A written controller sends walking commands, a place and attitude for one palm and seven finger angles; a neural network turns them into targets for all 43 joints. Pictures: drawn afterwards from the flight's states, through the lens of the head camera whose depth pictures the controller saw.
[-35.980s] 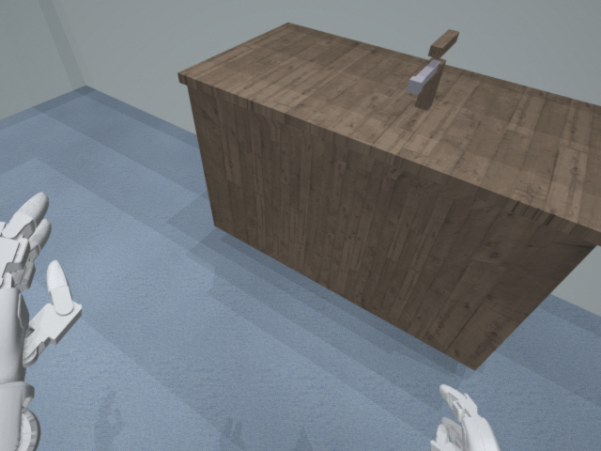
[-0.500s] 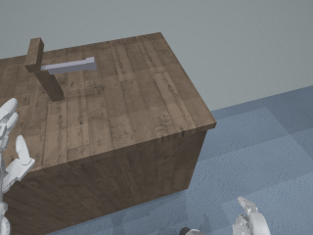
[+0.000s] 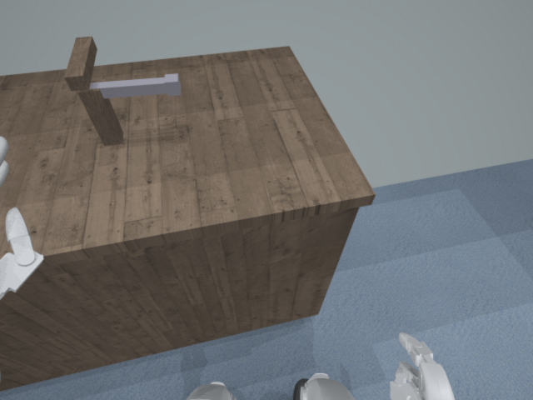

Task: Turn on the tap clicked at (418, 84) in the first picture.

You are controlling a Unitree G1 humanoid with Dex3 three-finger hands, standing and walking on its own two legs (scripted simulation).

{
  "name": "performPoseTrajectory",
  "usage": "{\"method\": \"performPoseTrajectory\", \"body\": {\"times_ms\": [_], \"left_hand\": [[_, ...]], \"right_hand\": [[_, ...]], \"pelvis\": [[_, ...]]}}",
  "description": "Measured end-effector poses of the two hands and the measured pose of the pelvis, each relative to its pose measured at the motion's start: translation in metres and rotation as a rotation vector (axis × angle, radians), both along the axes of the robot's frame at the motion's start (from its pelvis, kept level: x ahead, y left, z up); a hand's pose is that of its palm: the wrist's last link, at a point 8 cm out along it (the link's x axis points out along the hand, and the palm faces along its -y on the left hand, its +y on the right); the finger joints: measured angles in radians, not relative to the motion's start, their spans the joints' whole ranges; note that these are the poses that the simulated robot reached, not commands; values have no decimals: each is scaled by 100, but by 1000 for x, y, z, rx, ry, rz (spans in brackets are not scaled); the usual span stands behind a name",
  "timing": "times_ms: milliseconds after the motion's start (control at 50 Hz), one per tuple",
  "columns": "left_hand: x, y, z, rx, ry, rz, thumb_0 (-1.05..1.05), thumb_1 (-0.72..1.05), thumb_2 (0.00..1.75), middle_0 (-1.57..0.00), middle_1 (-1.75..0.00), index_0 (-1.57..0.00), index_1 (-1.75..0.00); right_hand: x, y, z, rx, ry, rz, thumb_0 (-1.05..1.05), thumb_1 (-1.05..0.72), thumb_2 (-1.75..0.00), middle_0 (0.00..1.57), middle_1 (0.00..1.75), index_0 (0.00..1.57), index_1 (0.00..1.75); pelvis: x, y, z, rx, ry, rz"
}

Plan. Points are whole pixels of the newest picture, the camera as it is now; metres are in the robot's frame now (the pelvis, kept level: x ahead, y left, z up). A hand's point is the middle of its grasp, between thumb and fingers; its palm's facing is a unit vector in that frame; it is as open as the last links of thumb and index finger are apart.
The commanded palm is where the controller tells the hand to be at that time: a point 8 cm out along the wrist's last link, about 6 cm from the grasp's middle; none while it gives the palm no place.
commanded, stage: step back with the hand held close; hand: left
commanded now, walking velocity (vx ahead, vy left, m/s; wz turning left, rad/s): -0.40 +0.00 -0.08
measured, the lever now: (172, 84) +0.61 +0.21 +0.14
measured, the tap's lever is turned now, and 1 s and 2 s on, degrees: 86 86 86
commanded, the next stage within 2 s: stop stepping back and stand still in 0.46 s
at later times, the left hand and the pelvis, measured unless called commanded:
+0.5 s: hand (55, 307) +0.17 +0.20 +0.19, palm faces +0.41 -0.83 -0.38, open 7.4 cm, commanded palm +0.11 +0.24 +0.20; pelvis -0.07 -0.03 +0.01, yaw -3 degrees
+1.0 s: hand out of the picture +0.10 +0.20 +0.19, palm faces +0.38 -0.85 -0.36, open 7.4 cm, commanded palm +0.05 +0.24 +0.20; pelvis -0.13 -0.03 +0.02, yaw -4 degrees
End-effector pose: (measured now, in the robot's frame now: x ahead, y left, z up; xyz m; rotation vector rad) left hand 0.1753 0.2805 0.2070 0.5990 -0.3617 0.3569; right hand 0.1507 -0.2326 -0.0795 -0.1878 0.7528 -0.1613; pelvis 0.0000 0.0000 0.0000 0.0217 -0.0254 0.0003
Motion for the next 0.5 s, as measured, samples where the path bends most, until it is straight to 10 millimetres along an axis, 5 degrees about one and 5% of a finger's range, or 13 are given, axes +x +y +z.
{"method": "performPoseTrajectory", "body": {"times_ms": [180,380,500], "left_hand": [[-23,-14,-4,-117,0,5,2,89,90,-21,-30,-21,-30],[-54,4,3,-118,36,83,2,89,90,-21,-30,-21,-31],[-47,-41,-2,-154,49,8,2,90,90,-21,-30,-21,-30]], "right_hand": [[0,3,0,0,48,89,1,-90,-90,20,30,20,30],[-24,9,13,37,-10,56,1,-90,-90,20,30,20,30],[-41,-3,2,74,-18,83,1,-90,-90,20,30,20,30]], "pelvis": [[-17,-5,5,19,13,44],[-43,-10,16,-28,26,9],[-67,-29,13,-33,43,-50]]}}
